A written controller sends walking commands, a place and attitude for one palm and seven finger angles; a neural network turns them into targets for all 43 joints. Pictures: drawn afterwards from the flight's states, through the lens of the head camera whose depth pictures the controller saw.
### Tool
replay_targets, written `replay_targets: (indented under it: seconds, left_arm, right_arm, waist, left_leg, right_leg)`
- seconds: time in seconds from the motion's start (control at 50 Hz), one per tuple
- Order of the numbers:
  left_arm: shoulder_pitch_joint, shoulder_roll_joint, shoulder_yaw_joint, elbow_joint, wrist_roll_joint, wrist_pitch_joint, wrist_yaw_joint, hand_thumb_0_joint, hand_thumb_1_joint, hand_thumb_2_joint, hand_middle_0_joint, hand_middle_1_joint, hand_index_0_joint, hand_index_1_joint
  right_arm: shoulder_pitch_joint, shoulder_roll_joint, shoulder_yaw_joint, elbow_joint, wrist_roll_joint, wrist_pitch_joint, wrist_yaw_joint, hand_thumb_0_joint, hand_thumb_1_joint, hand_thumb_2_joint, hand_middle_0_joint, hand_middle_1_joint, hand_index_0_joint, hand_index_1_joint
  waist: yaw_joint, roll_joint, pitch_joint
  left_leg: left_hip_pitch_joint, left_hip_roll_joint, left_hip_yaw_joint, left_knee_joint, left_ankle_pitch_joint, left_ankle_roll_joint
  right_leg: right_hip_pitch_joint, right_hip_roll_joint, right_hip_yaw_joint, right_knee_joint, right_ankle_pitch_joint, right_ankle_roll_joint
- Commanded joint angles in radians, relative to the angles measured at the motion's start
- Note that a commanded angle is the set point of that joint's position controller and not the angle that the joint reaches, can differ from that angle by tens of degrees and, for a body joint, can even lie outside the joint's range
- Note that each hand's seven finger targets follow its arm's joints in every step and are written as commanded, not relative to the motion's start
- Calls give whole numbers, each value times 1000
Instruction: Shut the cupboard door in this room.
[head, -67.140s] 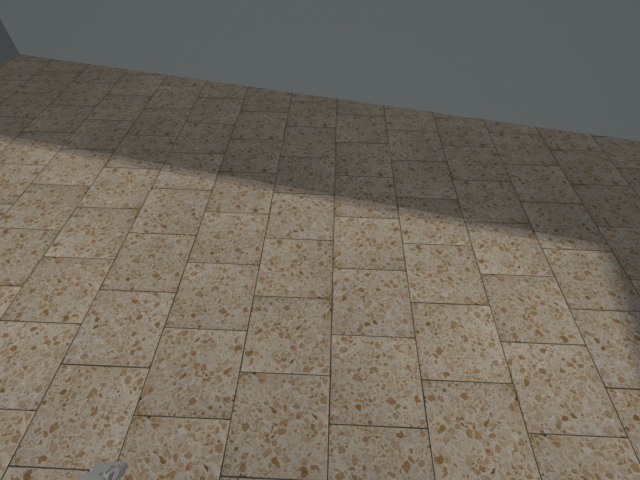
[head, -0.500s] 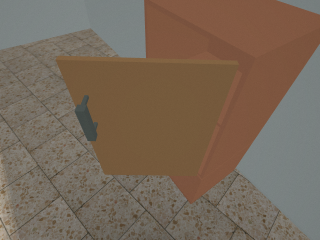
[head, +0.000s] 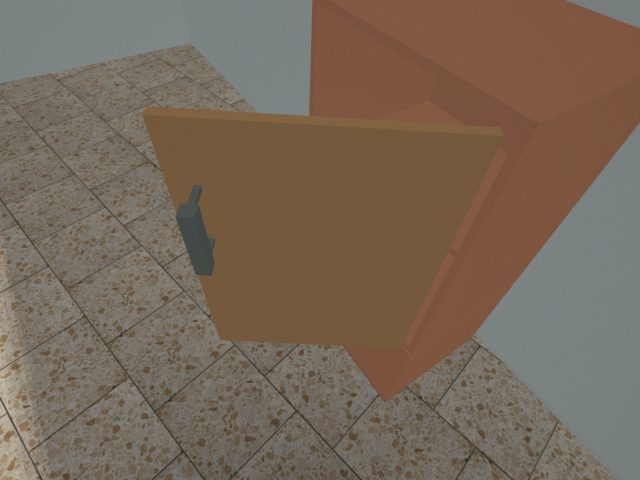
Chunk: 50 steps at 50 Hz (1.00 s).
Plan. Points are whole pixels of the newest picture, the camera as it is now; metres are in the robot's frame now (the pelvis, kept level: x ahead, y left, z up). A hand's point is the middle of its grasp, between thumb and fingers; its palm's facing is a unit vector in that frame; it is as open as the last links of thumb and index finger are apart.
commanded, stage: come to a stop and stand still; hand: left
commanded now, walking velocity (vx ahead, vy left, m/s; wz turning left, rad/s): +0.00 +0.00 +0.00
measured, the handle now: (200, 231) +0.43 +0.21 +0.04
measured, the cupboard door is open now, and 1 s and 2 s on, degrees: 54 54 54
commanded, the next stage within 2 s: look again from close up in 0.66 s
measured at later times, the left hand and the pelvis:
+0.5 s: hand out of the picture +0.03 +0.17 -0.17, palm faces -0.02 -0.97 -0.22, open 7.3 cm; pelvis +0.01 -0.02 +0.00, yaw +0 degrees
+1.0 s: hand out of the picture +0.03 +0.16 -0.17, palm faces -0.02 -0.97 -0.22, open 7.3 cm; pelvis +0.02 -0.03 +0.00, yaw -1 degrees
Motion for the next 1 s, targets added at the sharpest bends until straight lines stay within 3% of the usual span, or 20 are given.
replay_targets:
  seconds: [0.0, 0.14, 0.36, 0.54, 0.68, 0.72, 0.74, 0.88, 0.98]
  left_arm:
    - [56, 103, 21, -21, 0, -25, 4, 0, 900, 900, -200, -300, -200, -300]
    - [41, 116, 20, -10, 1, -30, 4, 0, 900, 900, -200, -300, -200, -300]
    - [-13, 138, 23, -13, -3, -34, 3, 0, 900, 900, -200, -300, -200, -300]
    - [-34, 139, 27, -21, -3, -30, 2, 0, 900, 900, -200, -300, -200, -300]
    - [-43, 138, 26, -18, -7, -30, 2, 0, 900, 900, -200, -300, -200, -300]
    - [-46, 135, 27, -15, -7, -28, 1, 0, 900, 900, -200, -300, -200, -300]
    - [-39, 133, 27, -15, -5, -29, 2, 0, 900, 900, -200, -300, -200, -300]
    - [-32, 126, 26, -6, -7, -29, 3, 0, 900, 900, -200, -300, -200, -300]
    - [-23, 118, 24, 1, -7, -28, 4, 0, 900, 900, -200, -300, -200, -300]
  right_arm:
    - [2, -155, -31, -40, 6, -27, -9, 0, -900, -900, 200, 300, 200, 300]
    - [-20, -155, -30, -21, 8, -27, -9, 0, -900, -900, 200, 300, 200, 300]
    - [-42, -159, -22, -3, 6, -31, -10, 0, -900, -900, 200, 300, 200, 300]
    - [-47, -155, -19, 8, 5, -30, -13, 0, -900, -900, 200, 300, 200, 300]
    - [-35, -158, -16, 14, 4, -31, -16, 0, -900, -900, 200, 300, 200, 300]
    - [-34, -159, -16, 20, 4, -31, -16, 0, -900, -900, 200, 300, 200, 300]
    - [-36, -151, -16, 20, 6, -31, -17, 0, -900, -900, 200, 300, 200, 300]
    - [-29, -147, -15, 28, 4, -31, -19, 0, -900, -900, 200, 300, 200, 300]
    - [-32, -139, -16, 33, 5, -28, -19, 0, -900, -900, 200, 300, 200, 300]
  waist:
    - [-3, 50, -9]
    - [-2, 14, 4]
    - [-3, 13, -8]
    - [1, 20, -1]
    - [-4, 11, -40]
    - [-2, 24, -30]
    - [2, 2, -10]
    - [-3, 10, -38]
    - [-3, 21, -16]
  left_leg:
    - [114, 134, -184, -157, -159, -6]
    - [129, 128, -160, -137, -104, -11]
    - [150, 123, -129, -91, 38, -23]
    - [158, 128, -129, -102, 44, -26]
    - [187, 131, -123, -89, 109, -30]
    - [184, 134, -125, -103, 93, -31]
    - [177, 131, -124, -102, 88, -29]
    - [201, 131, -117, -93, 133, -32]
    - [199, 129, -118, -100, 111, -34]
  right_leg:
    - [-126, -21, 20, -89, 8, -69]
    - [-130, -31, 31, -113, 27, -67]
    - [-105, -43, 48, -124, 114, -65]
    - [-94, -38, 46, -136, 110, -63]
    - [-70, -42, 44, -128, 174, -62]
    - [-74, -41, 40, -131, 147, -60]
    - [-77, -39, 40, -139, 148, -59]
    - [-62, -43, 41, -134, 197, -58]
    - [-77, -41, 42, -144, 171, -58]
